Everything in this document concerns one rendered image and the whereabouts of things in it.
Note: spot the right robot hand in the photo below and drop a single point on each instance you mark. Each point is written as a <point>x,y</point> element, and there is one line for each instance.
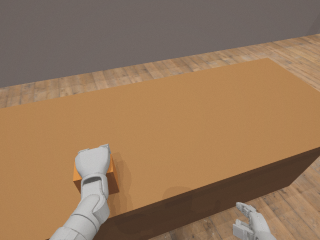
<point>256,223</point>

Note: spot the sponge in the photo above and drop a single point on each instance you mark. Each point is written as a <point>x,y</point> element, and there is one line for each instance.
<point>112,178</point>

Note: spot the left robot forearm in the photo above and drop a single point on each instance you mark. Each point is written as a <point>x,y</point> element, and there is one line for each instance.
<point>91,212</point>

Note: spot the left robot hand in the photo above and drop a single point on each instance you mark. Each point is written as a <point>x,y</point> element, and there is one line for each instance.
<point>92,161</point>

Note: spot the table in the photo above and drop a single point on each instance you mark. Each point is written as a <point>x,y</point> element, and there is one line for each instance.
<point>185,147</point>

